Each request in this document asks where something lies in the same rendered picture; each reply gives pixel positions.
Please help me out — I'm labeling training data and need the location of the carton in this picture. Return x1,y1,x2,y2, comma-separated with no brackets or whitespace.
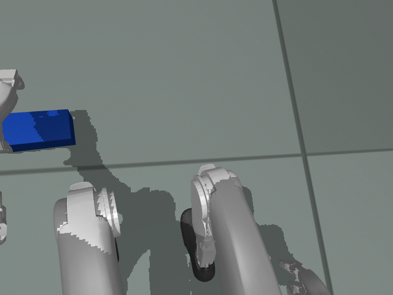
2,109,76,152

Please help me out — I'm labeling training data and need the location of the left robot hand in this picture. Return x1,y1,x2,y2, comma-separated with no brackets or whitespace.
0,69,25,154

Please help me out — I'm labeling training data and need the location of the right robot hand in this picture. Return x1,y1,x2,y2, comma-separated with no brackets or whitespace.
279,259,331,295

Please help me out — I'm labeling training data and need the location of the right robot foot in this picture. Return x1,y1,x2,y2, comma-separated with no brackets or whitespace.
181,208,215,282

